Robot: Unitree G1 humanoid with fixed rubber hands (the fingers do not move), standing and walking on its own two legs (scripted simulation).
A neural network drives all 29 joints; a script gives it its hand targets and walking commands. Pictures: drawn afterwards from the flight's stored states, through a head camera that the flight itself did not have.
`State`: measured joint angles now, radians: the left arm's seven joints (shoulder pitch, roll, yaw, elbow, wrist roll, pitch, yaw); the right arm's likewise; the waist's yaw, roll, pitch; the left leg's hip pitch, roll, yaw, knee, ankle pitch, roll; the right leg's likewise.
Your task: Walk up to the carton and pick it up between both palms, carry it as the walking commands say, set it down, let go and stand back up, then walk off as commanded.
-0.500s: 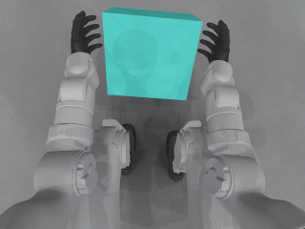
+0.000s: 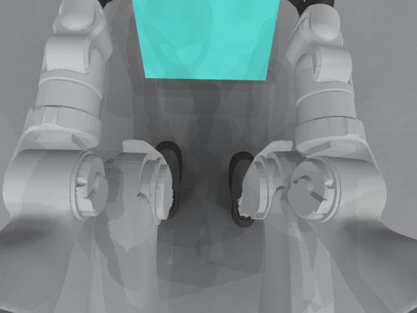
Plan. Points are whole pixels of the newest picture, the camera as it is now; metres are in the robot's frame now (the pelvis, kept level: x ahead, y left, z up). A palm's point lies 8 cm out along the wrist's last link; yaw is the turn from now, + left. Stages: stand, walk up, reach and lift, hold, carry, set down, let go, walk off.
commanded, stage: set down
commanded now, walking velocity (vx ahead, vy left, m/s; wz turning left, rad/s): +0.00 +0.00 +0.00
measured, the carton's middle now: (206, 7) +0.56 +0.01 -0.29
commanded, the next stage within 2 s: none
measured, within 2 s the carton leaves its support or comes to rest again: neither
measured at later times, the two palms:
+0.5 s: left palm out of the picture +0.56 +0.16 -0.20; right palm out of the picture +0.56 -0.16 -0.19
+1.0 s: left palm out of the picture +0.58 +0.16 -0.21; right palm out of the picture +0.57 -0.16 -0.21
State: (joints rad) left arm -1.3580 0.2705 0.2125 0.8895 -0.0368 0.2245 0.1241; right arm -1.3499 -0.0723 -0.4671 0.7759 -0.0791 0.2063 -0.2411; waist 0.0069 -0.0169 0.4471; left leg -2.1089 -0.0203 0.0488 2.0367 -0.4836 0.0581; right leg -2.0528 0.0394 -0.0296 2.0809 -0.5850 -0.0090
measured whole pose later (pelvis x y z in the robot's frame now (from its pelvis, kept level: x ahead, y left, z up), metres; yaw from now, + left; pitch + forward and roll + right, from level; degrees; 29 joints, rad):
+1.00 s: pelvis +0.03 +0.00 -0.04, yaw +0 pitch +39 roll -1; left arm -1.44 0.27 0.27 0.96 0.03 0.18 -0.01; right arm -1.39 -0.19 -0.47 0.90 -0.08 0.17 -0.10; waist 0.01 -0.04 0.34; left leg -2.28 -0.02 0.05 2.16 -0.56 0.06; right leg -2.22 0.05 -0.03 2.20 -0.66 -0.01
